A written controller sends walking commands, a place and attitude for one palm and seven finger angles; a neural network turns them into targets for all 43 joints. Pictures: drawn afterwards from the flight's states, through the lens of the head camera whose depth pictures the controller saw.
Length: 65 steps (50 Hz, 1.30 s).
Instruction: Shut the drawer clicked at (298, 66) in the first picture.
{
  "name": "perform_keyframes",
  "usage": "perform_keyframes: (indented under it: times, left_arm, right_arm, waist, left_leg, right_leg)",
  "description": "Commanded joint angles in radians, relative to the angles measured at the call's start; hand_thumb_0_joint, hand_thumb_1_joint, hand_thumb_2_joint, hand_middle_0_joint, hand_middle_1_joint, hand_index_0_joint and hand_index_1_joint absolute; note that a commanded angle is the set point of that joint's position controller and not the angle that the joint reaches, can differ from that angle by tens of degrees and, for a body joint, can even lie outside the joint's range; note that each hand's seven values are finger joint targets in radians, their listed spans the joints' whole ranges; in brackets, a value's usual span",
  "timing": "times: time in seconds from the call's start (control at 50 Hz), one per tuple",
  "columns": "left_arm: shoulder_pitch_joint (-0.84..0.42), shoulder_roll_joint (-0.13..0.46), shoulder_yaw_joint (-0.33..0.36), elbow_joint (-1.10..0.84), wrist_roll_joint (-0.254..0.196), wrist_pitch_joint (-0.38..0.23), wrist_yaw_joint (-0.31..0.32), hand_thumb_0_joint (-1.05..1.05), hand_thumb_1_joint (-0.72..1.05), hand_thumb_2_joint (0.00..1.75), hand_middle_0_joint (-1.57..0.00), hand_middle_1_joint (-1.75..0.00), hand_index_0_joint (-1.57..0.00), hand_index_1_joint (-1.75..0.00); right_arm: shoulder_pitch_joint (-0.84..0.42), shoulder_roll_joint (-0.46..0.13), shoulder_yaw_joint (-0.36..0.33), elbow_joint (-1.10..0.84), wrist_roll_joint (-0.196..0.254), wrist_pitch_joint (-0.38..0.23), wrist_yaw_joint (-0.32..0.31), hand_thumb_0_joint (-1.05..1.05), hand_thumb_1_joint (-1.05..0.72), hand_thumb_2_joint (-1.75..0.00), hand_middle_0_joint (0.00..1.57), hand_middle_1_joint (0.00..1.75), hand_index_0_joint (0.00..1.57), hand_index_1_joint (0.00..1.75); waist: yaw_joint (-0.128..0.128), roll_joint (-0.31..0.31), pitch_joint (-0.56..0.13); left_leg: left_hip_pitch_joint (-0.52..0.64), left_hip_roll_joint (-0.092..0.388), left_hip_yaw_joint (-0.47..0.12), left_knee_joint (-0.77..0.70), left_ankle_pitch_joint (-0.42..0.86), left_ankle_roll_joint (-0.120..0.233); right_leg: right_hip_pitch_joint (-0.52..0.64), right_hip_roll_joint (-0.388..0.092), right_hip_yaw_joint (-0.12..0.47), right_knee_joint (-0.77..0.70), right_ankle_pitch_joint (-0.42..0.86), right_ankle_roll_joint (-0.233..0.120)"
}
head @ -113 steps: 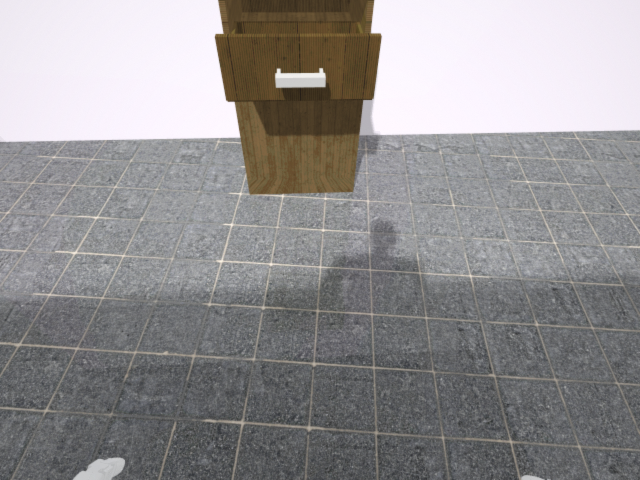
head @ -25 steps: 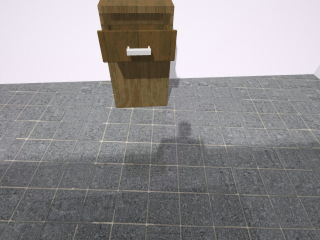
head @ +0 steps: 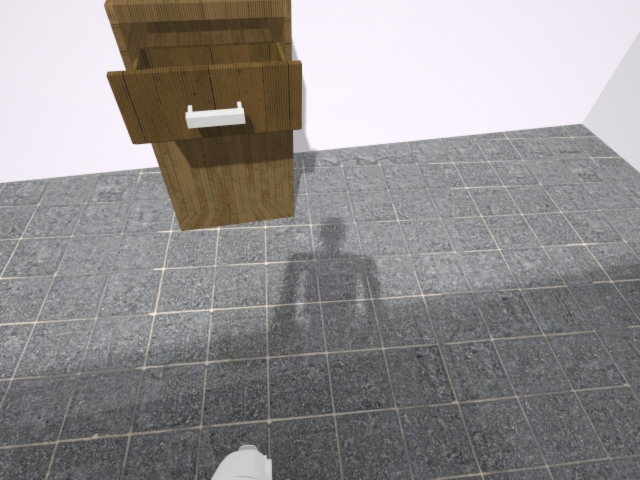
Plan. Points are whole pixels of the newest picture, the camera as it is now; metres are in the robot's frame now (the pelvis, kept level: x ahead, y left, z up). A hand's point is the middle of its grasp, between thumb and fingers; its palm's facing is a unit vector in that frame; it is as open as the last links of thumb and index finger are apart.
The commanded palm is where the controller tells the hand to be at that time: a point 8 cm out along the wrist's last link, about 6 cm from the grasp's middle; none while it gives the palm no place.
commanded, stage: walk to a spot facing it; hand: left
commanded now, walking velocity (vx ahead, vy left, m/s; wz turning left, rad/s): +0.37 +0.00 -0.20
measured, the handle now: (215, 112) +0.89 +0.32 -0.04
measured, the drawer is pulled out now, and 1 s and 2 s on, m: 0.29 0.29 0.29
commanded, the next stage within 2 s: turn to face it in 0.60 s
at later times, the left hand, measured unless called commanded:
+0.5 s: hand (209, 366) +0.31 +0.21 -0.16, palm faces -0.18 -0.96 -0.20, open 7.4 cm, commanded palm none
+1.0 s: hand (260, 310) +0.44 +0.15 -0.18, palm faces -0.18 -0.97 -0.16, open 7.3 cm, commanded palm none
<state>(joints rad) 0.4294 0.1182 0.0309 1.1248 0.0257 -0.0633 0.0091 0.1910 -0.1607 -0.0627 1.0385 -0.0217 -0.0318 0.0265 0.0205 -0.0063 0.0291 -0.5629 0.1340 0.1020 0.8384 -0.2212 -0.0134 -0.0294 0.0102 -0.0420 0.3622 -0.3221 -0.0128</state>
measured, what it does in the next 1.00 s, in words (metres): walks ahead: left foot, then right foot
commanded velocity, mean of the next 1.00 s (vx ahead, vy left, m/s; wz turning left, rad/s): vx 0.20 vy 0.00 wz -0.12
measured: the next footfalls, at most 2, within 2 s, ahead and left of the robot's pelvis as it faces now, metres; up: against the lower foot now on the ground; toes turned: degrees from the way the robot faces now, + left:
left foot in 0.10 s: +0.21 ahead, +0.15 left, +0.00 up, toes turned +7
right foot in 0.60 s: +0.32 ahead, -0.13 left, +0.00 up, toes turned -25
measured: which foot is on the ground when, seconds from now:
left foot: up 0.00-0.08, down 0.10-0.62, up 0.64-0.98, down 1.00-1.00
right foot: down 0.00-0.10, up 0.12-0.58, down 0.60-1.00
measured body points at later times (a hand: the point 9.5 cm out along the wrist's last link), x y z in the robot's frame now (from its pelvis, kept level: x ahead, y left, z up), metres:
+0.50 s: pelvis +0.19 +0.04 +0.00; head +0.20 +0.03 +0.45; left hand +0.32 +0.26 -0.14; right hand +0.11 -0.19 -0.15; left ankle +0.17 +0.14 -0.74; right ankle +0.27 -0.11 -0.70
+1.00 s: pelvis +0.34 -0.01 -0.01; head +0.34 +0.01 +0.44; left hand +0.45 +0.20 -0.17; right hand +0.32 -0.25 -0.15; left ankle +0.42 +0.07 -0.74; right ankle +0.29 -0.11 -0.74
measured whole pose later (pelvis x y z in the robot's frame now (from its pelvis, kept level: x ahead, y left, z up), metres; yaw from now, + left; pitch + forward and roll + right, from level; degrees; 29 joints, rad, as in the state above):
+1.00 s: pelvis +0.34 -0.01 -0.01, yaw -14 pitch -2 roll -3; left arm 0.22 0.17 0.05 1.02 0.01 0.00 0.01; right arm 0.25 -0.17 -0.03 1.01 -0.02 -0.01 0.00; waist -0.01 0.01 0.02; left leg -0.36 0.09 0.09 0.61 -0.20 0.00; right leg -0.17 -0.01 -0.19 0.53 -0.32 -0.01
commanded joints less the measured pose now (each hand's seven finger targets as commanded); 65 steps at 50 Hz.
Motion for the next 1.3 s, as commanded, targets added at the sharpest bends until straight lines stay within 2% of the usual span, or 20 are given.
perform_keyframes:
  times: [0.0,0.04,0.06,0.08,0.1,0.16,0.24,0.46,0.52,0.54,0.56,0.58,0.6,0.66,0.72,0.94,0.98,1.0,1.1,1.28]
  left_arm:
    - [0.031,0.194,0.047,-0.033,0.002,-0.016,0.012,0.00,0.90,0.90,-0.20,-0.30,-0.20,-0.30]
    - [0.005,0.185,0.052,-0.037,-0.001,-0.011,0.010,0.00,0.90,0.90,-0.20,-0.30,-0.20,-0.30]
    - [0.038,0.138,0.050,-0.050,-0.007,-0.008,0.003,0.00,0.90,0.90,-0.20,-0.30,-0.20,-0.30]
    - [0.070,0.086,0.043,-0.078,-0.017,-0.003,-0.008,0.00,0.90,0.90,-0.20,-0.30,-0.20,-0.30]
    - [0.000,0.106,0.046,-0.110,-0.007,-0.008,-0.008,0.00,0.90,0.90,-0.20,-0.30,-0.20,-0.30]
    - [-0.063,0.087,0.044,-0.107,0.007,0.013,-0.023,0.00,0.90,0.90,-0.20,-0.30,-0.20,-0.30]
    - [-0.017,0.052,0.046,-0.099,0.011,0.055,-0.032,0.00,0.90,0.90,-0.20,-0.30,-0.20,-0.30]
    - [-0.331,0.091,0.051,-0.250,0.008,0.060,-0.057,0.00,0.90,0.90,-0.20,-0.30,-0.20,-0.30]
    - [-0.306,0.115,0.053,-0.251,0.008,0.048,-0.056,0.00,0.90,0.90,-0.20,-0.30,-0.20,-0.30]
    - [-0.224,0.131,0.057,-0.227,0.010,0.042,-0.054,0.00,0.90,0.90,-0.20,-0.30,-0.20,-0.30]
    - [-0.079,0.184,0.072,-0.184,0.009,0.030,-0.049,0.00,0.90,0.90,-0.20,-0.30,-0.20,-0.30]
    - [0.043,0.322,0.106,-0.164,0.009,0.015,-0.035,0.00,0.90,0.90,-0.20,-0.30,-0.20,-0.30]
    - [0.103,0.387,0.112,-0.147,-0.019,0.021,-0.024,0.00,0.90,0.90,-0.20,-0.30,-0.20,-0.30]
    - [-0.111,0.279,0.081,-0.207,-0.015,0.022,-0.005,0.00,0.90,0.90,-0.20,-0.30,-0.20,-0.30]
    - [-0.217,0.219,0.056,-0.209,-0.001,0.007,0.006,0.00,0.90,0.90,-0.20,-0.30,-0.20,-0.30]
    - [-0.176,0.193,0.047,-0.145,-0.013,0.049,0.017,0.00,0.90,0.90,-0.20,-0.30,-0.20,-0.30]
    - [-0.128,0.126,0.043,-0.174,-0.022,0.064,0.014,0.00,0.90,0.90,-0.20,-0.30,-0.20,-0.30]
    - [-0.177,0.138,0.039,-0.198,-0.014,0.065,0.015,0.00,0.90,0.90,-0.20,-0.30,-0.20,-0.30]
    - [-0.209,0.153,0.057,-0.195,-0.012,0.071,0.007,0.00,0.90,0.90,-0.20,-0.30,-0.20,-0.30]
    - [-0.240,0.149,0.061,-0.253,-0.016,0.085,0.014,0.00,0.90,0.90,-0.20,-0.30,-0.20,-0.30]
  right_arm:
    - [-0.042,-0.049,-0.004,-0.087,0.009,-0.033,0.007,0.00,-0.90,-0.90,0.20,0.30,0.20,0.30]
    - [0.152,-0.096,-0.017,-0.031,0.001,-0.043,-0.011,0.00,-0.90,-0.90,0.20,0.30,0.20,0.30]
    - [0.298,-0.181,-0.039,0.005,-0.014,-0.048,-0.027,0.00,-0.90,-0.90,0.20,0.30,0.20,0.30]
    - [0.401,-0.291,-0.060,0.021,-0.019,-0.048,-0.034,0.00,-0.90,-0.90,0.20,0.30,0.20,0.30]
    - [0.364,-0.277,-0.050,0.013,-0.006,-0.034,-0.037,0.00,-0.90,-0.90,0.20,0.30,0.20,0.30]
    - [0.139,-0.123,-0.015,-0.043,-0.008,-0.044,-0.040,0.00,-0.90,-0.90,0.20,0.30,0.20,0.30]
    - [0.108,-0.086,-0.014,-0.042,-0.006,-0.064,-0.046,0.00,-0.90,-0.90,0.20,0.30,0.20,0.30]
    - [0.200,-0.168,-0.027,-0.031,-0.012,-0.045,-0.035,0.00,-0.90,-0.90,0.20,0.30,0.20,0.30]
    - [0.208,-0.183,-0.029,-0.038,-0.013,-0.033,-0.031,0.00,-0.90,-0.90,0.20,0.30,0.20,0.30]
    - [0.190,-0.189,-0.025,-0.046,-0.011,-0.030,-0.031,0.00,-0.90,-0.90,0.20,0.30,0.20,0.30]
    - [0.167,-0.183,-0.021,-0.062,-0.004,-0.031,-0.025,0.00,-0.90,-0.90,0.20,0.30,0.20,0.30]
    - [0.171,-0.116,-0.004,-0.105,0.011,-0.033,-0.015,0.00,-0.90,-0.90,0.20,0.30,0.20,0.30]
    - [0.085,-0.124,-0.003,-0.145,0.011,-0.032,-0.023,0.00,-0.90,-0.90,0.20,0.30,0.20,0.30]
    - [0.032,-0.134,-0.006,-0.134,-0.001,-0.018,-0.027,0.00,-0.90,-0.90,0.20,0.30,0.20,0.30]
    - [0.175,-0.085,0.004,-0.062,-0.007,0.017,-0.028,0.00,-0.90,-0.90,0.20,0.30,0.20,0.30]
    - [0.128,-0.088,0.020,-0.051,0.002,0.022,-0.024,0.00,-0.90,-0.90,0.20,0.30,0.20,0.30]
    - [0.168,-0.227,-0.010,-0.075,-0.009,0.027,-0.030,0.00,-0.90,-0.90,0.20,0.30,0.20,0.30]
    - [0.180,-0.229,-0.014,-0.073,-0.011,0.031,-0.040,0.00,-0.90,-0.90,0.20,0.30,0.20,0.30]
    - [0.060,-0.201,-0.015,-0.119,-0.001,0.025,-0.049,0.00,-0.90,-0.90,0.20,0.30,0.20,0.30]
    - [0.051,-0.238,-0.048,-0.151,-0.005,0.049,-0.038,0.00,-0.90,-0.90,0.20,0.30,0.20,0.30]
  waist:
    - [-0.014,-0.125,0.092]
    - [-0.104,-0.043,0.015]
    - [-0.150,0.136,-0.089]
    - [-0.152,0.398,-0.174]
    - [-0.141,0.257,-0.125]
    - [-0.047,0.157,0.061]
    - [0.013,0.116,0.020]
    - [-0.060,0.088,0.068]
    - [-0.044,0.080,0.029]
    - [0.006,0.068,-0.007]
    - [0.079,0.012,-0.081]
    - [0.119,-0.260,-0.193]
    - [0.127,-0.244,-0.206]
    - [0.040,-0.080,-0.051]
    - [-0.069,-0.092,-0.045]
    - [-0.036,-0.023,-0.007]
    - [-0.038,0.300,-0.023]
    - [-0.062,0.271,-0.033]
    - [-0.029,0.133,-0.100]
    - [-0.051,0.147,-0.094]
  left_leg:
    - [0.142,-0.042,0.030,-0.174,0.011,0.015]
    - [0.437,-0.076,0.033,-0.275,0.028,0.028]
    - [0.663,0.054,-0.138,-0.350,-0.074,0.069]
    - [0.763,0.329,-0.550,-0.558,-0.203,0.151]
    - [0.649,0.362,-0.634,-0.639,-0.360,0.195]
    - [0.328,0.285,-0.376,-0.688,-0.396,0.148]
    - [0.258,0.208,-0.093,-0.680,-0.126,0.127]
    - [0.467,0.256,0.075,-0.624,0.042,0.142]
    - [0.484,0.240,0.128,-0.473,0.205,0.113]
    - [0.462,0.208,0.181,-0.322,0.331,0.090]
    - [0.342,0.168,0.236,-0.077,0.363,0.048]
    - [0.018,0.043,0.250,0.258,-0.126,-0.012]
    - [-0.155,-0.029,0.092,0.461,-0.397,-0.023]
    - [-0.116,0.062,-0.064,0.471,-0.167,-0.022]
    - [0.054,0.036,-0.048,0.313,-0.098,-0.035]
    - [0.346,-0.038,-0.026,-0.311,0.121,-0.010]
    - [0.411,0.220,-0.399,-0.479,0.385,0.144]
    - [0.414,0.255,-0.533,-0.549,0.330,0.223]
    - [0.402,0.124,-0.336,-0.522,0.304,0.189]
    - [0.376,0.087,-0.426,-0.510,0.208,0.200]
  right_leg:
    - [-0.111,-0.227,0.136,-0.115,0.257,-0.129]
    - [-0.192,-0.166,0.077,0.138,0.358,-0.095]
    - [-0.326,-0.091,0.039,0.406,0.251,-0.061]
    - [-0.517,0.044,-0.041,0.765,-0.233,-0.020]
    - [-0.571,0.004,0.050,0.899,-0.230,-0.048]
    - [-0.611,-0.110,0.057,0.977,-0.034,-0.036]
    - [-0.516,-0.135,0.031,0.826,0.068,-0.009]
    - [-0.515,-0.122,-0.050,0.355,0.104,0.007]
    - [-0.371,-0.056,-0.112,0.262,0.062,-0.017]
    - [-0.247,-0.016,-0.149,0.206,0.076,-0.034]
    - [-0.017,-0.030,-0.107,0.152,0.102,-0.070]
    - [0.252,-0.314,0.333,0.054,0.143,-0.182]
    - [0.287,-0.441,0.557,-0.041,0.310,-0.265]
    - [-0.062,-0.362,0.386,-0.127,0.085,-0.223]
    - [-0.238,-0.276,0.147,-0.119,0.324,-0.167]
    - [-0.218,-0.251,-0.053,0.075,0.198,-0.055]
    - [-0.380,-0.083,-0.144,0.369,-0.194,0.050]
    - [-0.448,-0.046,-0.073,0.567,-0.334,0.053]
    - [-0.483,-0.085,0.036,0.726,-0.119,0.067]
    - [-0.400,-0.045,0.031,0.463,-0.125,0.076]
